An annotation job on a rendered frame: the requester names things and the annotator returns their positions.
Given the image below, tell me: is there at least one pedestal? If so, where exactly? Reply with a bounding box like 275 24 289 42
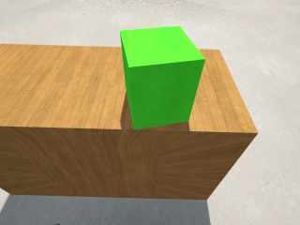
0 43 259 201

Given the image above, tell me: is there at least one carton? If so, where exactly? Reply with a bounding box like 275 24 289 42
120 25 205 130

